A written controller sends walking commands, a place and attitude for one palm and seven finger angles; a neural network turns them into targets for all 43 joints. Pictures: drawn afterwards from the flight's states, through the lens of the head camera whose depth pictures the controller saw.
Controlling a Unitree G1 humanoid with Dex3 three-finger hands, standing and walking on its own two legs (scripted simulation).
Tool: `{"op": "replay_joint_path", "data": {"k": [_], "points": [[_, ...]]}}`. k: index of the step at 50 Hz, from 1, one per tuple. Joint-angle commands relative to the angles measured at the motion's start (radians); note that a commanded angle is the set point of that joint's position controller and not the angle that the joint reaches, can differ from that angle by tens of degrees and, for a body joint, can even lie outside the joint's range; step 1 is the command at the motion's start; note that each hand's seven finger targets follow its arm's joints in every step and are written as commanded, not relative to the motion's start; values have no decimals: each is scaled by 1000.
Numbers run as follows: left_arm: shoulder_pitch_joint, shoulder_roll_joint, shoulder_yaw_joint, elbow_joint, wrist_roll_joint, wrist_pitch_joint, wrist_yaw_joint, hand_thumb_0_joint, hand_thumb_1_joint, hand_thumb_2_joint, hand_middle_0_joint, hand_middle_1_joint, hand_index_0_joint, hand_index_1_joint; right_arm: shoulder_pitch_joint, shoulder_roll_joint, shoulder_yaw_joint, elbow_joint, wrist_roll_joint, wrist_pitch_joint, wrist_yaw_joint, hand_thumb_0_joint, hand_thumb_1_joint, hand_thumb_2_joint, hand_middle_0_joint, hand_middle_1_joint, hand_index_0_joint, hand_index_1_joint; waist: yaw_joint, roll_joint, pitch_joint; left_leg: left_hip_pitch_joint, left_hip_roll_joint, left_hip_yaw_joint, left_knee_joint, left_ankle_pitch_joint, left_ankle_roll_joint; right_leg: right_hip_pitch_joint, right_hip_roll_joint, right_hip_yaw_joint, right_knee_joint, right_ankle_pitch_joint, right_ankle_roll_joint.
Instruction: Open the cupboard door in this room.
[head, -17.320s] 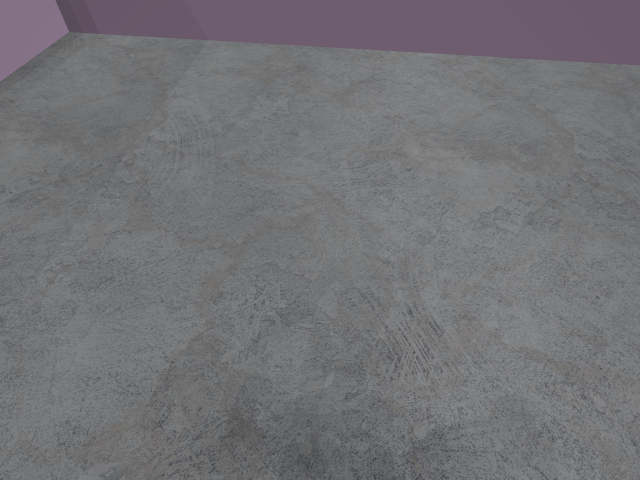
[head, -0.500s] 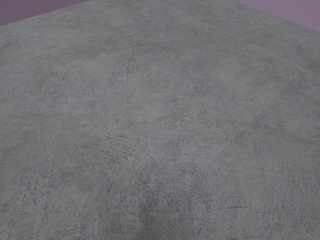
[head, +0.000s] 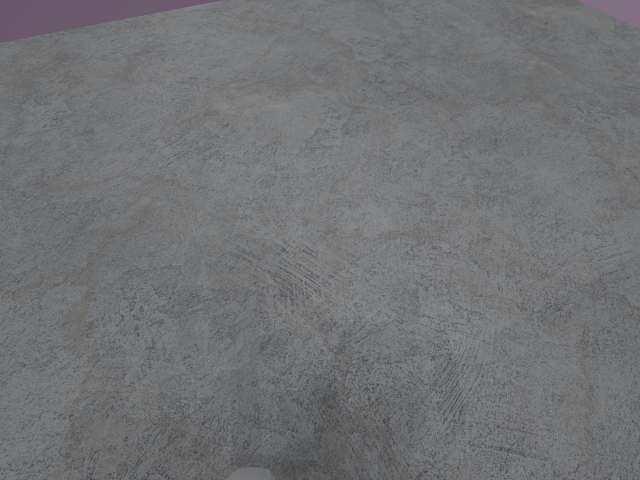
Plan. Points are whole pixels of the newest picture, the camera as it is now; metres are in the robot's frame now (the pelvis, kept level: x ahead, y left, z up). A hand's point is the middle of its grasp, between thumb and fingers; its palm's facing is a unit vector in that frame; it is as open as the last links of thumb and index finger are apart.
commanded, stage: turn or walk to find it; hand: left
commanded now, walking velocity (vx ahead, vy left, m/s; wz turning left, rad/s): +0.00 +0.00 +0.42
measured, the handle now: out of the picture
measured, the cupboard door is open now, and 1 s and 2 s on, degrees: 0 0 0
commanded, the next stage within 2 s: stand and wait in 1.70 s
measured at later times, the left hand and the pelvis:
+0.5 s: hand out of the picture +0.06 +0.23 -0.15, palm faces +0.20 -0.95 -0.25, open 7.4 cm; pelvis -0.01 +0.01 +0.00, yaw +11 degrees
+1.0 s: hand out of the picture -0.10 +0.17 -0.17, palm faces +0.46 -0.85 -0.25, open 7.3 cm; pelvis -0.03 -0.02 +0.00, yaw +25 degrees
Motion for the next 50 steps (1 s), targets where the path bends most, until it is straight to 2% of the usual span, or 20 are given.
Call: {"op": "replay_joint_path", "data": {"k": [1, 2, 3, 4, 5, 6, 9, 11, 20, 25, 26, 27, 28, 29, 31, 32, 34, 44, 48, 50], "points": [[22, 230, 57, -36, -5, -8, 16, 0, 900, 900, -200, -300, -200, -300, 10, -62, -3, -86, 0, -49, 1, 0, -900, -900, 200, 300, 200, 300, -9, -154, -139, 117, -14, 59, -292, 171, 21, 59, -219, 137, -51, 445, -65], [17, 209, 55, -41, -13, -1, 14, 0, 900, 900, -200, -300, -200, -300, 50, -102, -11, -80, -3, -60, 3, 0, -900, -900, 200, 300, 200, 300, -36, -55, -169, 246, 30, 4, -420, 305, 41, -26, -184, 90, 67, 352, -14], [40, 149, 47, -68, -20, 6, 8, 0, 900, 900, -200, -300, -200, -300, 76, -204, -35, -85, -11, -68, 0, 0, -900, -900, 200, 300, 200, 300, -45, 239, -186, 381, 262, -309, -463, 568, 140, -265, -47, 37, 265, -44, 66], [-35, 121, 23, -99, -11, 12, 9, 0, 900, 900, -200, -300, -200, -300, 132, -257, -44, -76, -7, -57, -3, 0, -900, -900, 200, 300, 200, 300, -79, 290, -157, 320, 377, -377, -492, 729, 225, -310, 2, 94, 417, -339, 77], [-75, 121, 27, -95, -10, 26, 18, 0, 900, 900, -200, -300, -200, -300, 135, -237, -42, -60, -10, -61, -18, 0, -900, -900, 200, 300, 200, 300, -86, 308, -158, 272, 353, -385, -505, 700, 227, -322, 3, 188, 495, -321, 78], [-95, 133, 34, -83, -14, 30, 14, 0, 900, 900, -200, -300, -200, -300, 86, -221, -37, -69, -12, -58, -27, 0, -900, -900, 200, 300, 200, 300, -70, 279, -109, 228, 316, -354, -509, 621, 225, -342, 2, 213, 549, -261, 77], [-41, 136, 39, -38, -11, 22, -3, 0, 900, 900, -200, -300, -200, -300, -4, -162, -15, -98, -9, -69, -29, 0, -900, -900, 200, 300, 200, 300, -12, 157, -100, 220, 214, -230, -502, 624, 197, -328, 9, 214, 586, -95, 88], [-35, 138, 36, -32, -10, 21, -2, 0, 900, 900, -200, -300, -200, -300, 18, -155, -17, -97, -6, -75, -27, 0, -900, -900, 200, 300, 200, 300, -16, 127, -122, 249, 193, -206, -501, 669, 193, -322, 16, 216, 578, -64, 98], [-130, 111, 25, -98, -18, 17, 7, 0, 900, 900, -200, -300, -200, -300, 76, -161, -36, -93, -16, -62, -22, 0, -900, -900, 200, 300, 200, 300, -50, 169, -127, 247, 201, -328, -468, 651, 235, -255, 57, 220, 323, -143, 100], [-43, 113, 25, -84, -25, 0, 11, 0, 900, 900, -200, -300, -200, -300, 45, -158, -42, -106, -15, -54, -19, 0, -900, -900, 200, 300, 200, 300, -7, 165, -158, 122, 143, -364, -390, 640, 194, -14, 105, 189, -13, 2, 78], [-1, 128, 30, -75, -24, -8, 14, 0, 900, 900, -200, -300, -200, -300, 40, -144, -42, -109, -8, -54, -17, 0, -900, -900, 200, 300, 200, 300, 16, 125, -172, 43, 109, -348, -342, 539, 157, 105, 83, 197, -151, 112, 73], [35, 190, 40, -71, -12, -19, 20, 0, 900, 900, -200, -300, -200, -300, 51, -96, -36, -117, 1, -56, -11, 0, -900, -900, 200, 300, 200, 300, 29, -37, -192, -95, 27, -262, -219, 316, 94, 241, -67, 332, -249, 131, 36], [32, 265, 55, -77, 0, -23, 24, 0, 900, 900, -200, -300, -200, -300, 45, -43, -26, -146, 1, -57, -7, 0, -900, -900, 200, 300, 200, 300, 32, -274, -143, -251, -111, -101, -10, -69, 29, 243, -307, 556, -279, 229, -79], [25, 258, 63, -90, -10, -20, 27, 0, 900, 900, -200, -300, -200, -300, 18, -92, -42, -148, -10, -37, -12, 0, -900, -900, 200, 300, 200, 300, 46, -252, -129, -216, -71, -136, 177, -136, 31, 88, -371, 570, -301, 220, -150], [-79, 199, 48, -113, -12, -17, 26, 0, 900, 900, -200, -300, -200, -300, 34, -86, -46, -103, -14, -21, -4, 0, -900, -900, 200, 300, 200, 300, -12, -115, -39, -219, -39, -145, 378, -24, 31, -26, -263, 448, -295, 135, -137], [-118, 172, 39, -121, -12, -19, 23, 0, 900, 900, -200, -300, -200, -300, 68, -76, -44, -84, -16, -17, 3, 0, -900, -900, 200, 300, 200, 300, -37, -97, -31, -215, -28, -127, 415, 42, 22, -36, -212, 359, -279, 146, -111], [-121, 146, 33, -123, -11, -25, 23, 0, 900, 900, -200, -300, -200, -300, 105, -66, -42, -65, -15, -14, 8, 0, -900, -900, 200, 300, 200, 300, -45, -141, -39, -211, -20, -104, 436, 108, 5, -23, -174, 274, -274, 188, -83], [62, 194, 44, -43, 2, -25, 22, 0, 900, 900, -200, -300, -200, -300, -44, -49, -11, -86, -4, -25, 3, 0, -900, -900, 200, 300, 200, 300, 37, -164, -97, -145, -3, -24, 109, -14, -15, 156, -226, 233, -192, 526, -132], [59, 227, 55, -28, 3, -17, 20, 0, 900, 900, -200, -300, -200, -300, -44, -48, 1, -91, 4, -40, -1, 0, -900, -900, 200, 300, 200, 300, 34, -189, -143, -43, -12, 22, -94, -9, 6, 175, -242, 210, -131, 578, -137], [39, 230, 56, -23, -2, -12, 18, 0, 900, 900, -200, -300, -200, -300, -5, -55, 0, -84, 3, -46, -2, 0, -900, -900, 200, 300, 200, 300, 4, -171, -147, 76, -20, 54, -253, 120, 16, 108, -226, 164, -79, 506, -88]]}}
